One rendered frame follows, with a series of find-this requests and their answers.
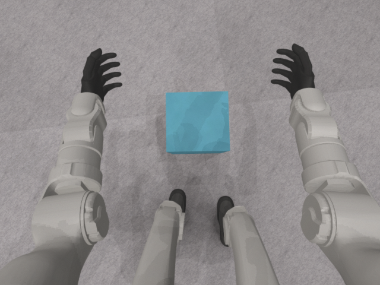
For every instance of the right robot thigh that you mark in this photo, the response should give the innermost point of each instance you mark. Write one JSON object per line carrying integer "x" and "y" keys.
{"x": 252, "y": 263}

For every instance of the robot right forearm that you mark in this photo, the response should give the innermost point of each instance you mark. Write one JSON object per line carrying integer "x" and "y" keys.
{"x": 326, "y": 166}

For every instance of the carton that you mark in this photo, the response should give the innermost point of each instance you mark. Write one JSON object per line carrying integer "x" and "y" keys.
{"x": 197, "y": 122}

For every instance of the left robot shin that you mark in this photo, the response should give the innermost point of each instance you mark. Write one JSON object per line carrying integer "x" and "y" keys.
{"x": 168, "y": 204}

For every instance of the robot left upper arm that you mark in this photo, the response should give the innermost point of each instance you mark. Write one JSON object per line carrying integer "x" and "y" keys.
{"x": 65, "y": 229}

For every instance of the robot left hand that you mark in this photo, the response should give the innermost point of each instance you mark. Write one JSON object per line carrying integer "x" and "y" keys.
{"x": 93, "y": 79}

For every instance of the robot right upper arm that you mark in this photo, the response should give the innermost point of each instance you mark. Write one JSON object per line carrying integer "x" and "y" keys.
{"x": 346, "y": 226}

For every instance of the robot right hand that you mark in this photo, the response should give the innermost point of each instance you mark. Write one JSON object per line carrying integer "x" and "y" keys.
{"x": 301, "y": 75}

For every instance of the robot left forearm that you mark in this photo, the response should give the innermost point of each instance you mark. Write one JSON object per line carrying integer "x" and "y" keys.
{"x": 80, "y": 151}

